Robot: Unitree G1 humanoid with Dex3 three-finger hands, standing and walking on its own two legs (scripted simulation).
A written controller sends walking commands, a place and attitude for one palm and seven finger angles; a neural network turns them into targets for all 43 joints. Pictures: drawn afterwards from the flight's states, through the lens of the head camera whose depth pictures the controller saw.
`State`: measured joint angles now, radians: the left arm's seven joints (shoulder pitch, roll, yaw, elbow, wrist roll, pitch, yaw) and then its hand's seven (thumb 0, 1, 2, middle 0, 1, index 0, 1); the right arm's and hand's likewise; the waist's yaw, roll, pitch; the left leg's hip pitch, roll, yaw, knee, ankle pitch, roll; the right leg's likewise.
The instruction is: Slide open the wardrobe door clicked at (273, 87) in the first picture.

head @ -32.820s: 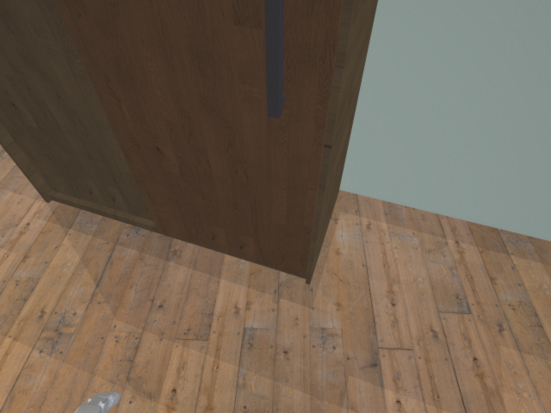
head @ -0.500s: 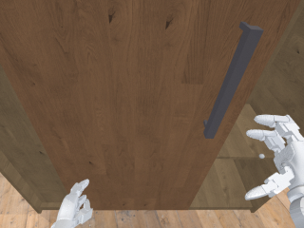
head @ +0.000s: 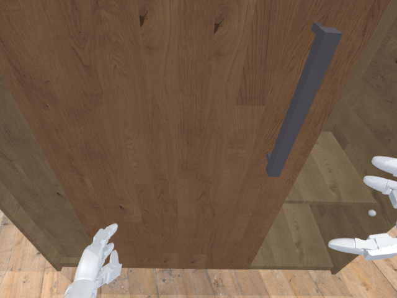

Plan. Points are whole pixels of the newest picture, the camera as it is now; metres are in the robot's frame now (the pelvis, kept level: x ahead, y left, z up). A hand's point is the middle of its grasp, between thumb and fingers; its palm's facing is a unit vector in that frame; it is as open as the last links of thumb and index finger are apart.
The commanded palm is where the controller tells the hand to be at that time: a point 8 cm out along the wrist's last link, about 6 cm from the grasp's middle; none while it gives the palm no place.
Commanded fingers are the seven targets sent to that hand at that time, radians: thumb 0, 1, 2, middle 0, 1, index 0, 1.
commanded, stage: draw the hand back to the body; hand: right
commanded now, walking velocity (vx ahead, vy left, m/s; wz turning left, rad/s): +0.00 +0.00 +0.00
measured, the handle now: (291, 111) +0.42 -0.18 +0.21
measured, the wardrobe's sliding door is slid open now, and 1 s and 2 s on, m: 0.43 0.43 0.43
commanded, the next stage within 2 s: step back with the hand held close in 0.94 s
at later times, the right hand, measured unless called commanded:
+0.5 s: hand (368, 208) +0.22 -0.26 +0.16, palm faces +0.42 +0.83 -0.36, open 9.4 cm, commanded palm +0.17 -0.30 +0.18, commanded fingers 0.00 -0.83 -0.87 0.20 0.34 0.20 0.34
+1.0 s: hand (364, 209) +0.22 -0.26 +0.16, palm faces +0.44 +0.82 -0.37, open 7.4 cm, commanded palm +0.17 -0.29 +0.18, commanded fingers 0.00 -0.90 -0.90 0.20 0.30 0.20 0.30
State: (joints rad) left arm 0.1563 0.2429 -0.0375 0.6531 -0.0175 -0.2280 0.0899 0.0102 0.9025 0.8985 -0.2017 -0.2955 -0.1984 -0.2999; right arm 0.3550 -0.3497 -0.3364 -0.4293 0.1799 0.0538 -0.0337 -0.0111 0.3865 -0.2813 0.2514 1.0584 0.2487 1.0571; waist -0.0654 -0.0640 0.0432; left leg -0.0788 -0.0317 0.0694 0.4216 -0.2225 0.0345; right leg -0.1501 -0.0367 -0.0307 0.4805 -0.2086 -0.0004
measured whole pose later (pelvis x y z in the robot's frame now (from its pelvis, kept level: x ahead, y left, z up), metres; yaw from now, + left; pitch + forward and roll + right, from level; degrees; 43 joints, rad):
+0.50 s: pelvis +0.03 -0.01 +0.01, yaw +2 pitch -6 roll +0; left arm 0.18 0.23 0.00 0.69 0.01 -0.16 0.07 0.01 0.90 0.90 -0.20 -0.30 -0.20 -0.30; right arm 0.49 -0.35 -0.31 -0.42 0.09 -0.10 -0.13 0.00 -0.48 -0.70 0.22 0.55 0.22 0.55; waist -0.06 -0.05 0.06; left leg -0.02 -0.01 0.03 0.36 -0.22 0.01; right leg -0.07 -0.01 -0.07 0.39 -0.21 -0.02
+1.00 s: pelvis +0.03 +0.00 +0.01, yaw +1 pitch -7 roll +0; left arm 0.18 0.22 -0.01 0.68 0.01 -0.13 0.07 0.01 0.90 0.90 -0.20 -0.30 -0.20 -0.30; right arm 0.49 -0.34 -0.32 -0.41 0.10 -0.08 -0.12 0.02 -0.89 -0.90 0.21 0.31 0.21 0.31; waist -0.07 -0.06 0.06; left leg -0.01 -0.03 0.05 0.34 -0.23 0.03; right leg -0.06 -0.03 -0.05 0.39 -0.21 0.00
